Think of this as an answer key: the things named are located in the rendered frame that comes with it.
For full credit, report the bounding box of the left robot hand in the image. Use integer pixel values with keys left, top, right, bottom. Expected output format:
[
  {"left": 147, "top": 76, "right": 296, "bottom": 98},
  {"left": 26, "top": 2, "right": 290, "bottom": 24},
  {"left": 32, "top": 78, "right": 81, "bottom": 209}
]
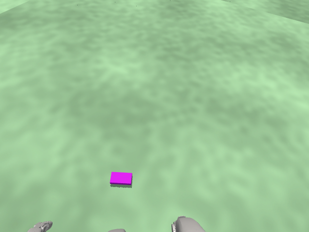
[{"left": 27, "top": 221, "right": 53, "bottom": 232}]

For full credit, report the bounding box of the small box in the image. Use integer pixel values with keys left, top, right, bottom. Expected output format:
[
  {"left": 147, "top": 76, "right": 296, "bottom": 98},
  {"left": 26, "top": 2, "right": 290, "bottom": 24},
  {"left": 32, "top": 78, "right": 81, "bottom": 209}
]
[{"left": 110, "top": 172, "right": 132, "bottom": 185}]

